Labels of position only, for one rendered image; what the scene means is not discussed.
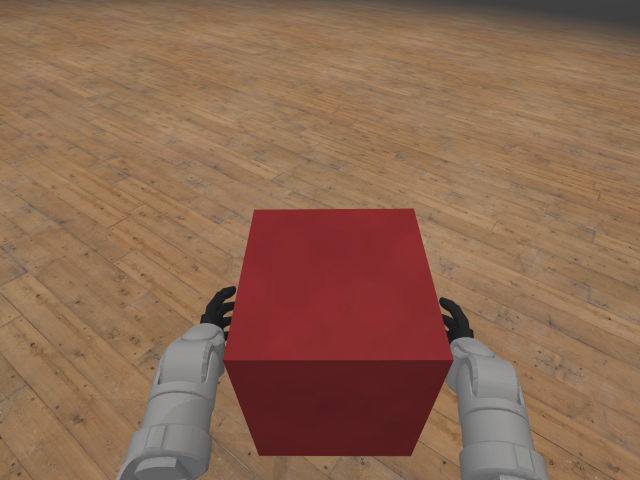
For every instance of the right robot forearm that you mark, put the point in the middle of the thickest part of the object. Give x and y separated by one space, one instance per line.
496 436

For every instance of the left robot forearm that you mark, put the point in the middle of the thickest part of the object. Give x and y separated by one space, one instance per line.
173 442

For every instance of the robot right hand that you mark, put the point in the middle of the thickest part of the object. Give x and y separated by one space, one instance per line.
459 326

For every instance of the carton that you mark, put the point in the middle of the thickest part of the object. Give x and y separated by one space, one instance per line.
337 345

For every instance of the robot left hand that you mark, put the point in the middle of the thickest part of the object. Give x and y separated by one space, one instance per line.
215 310

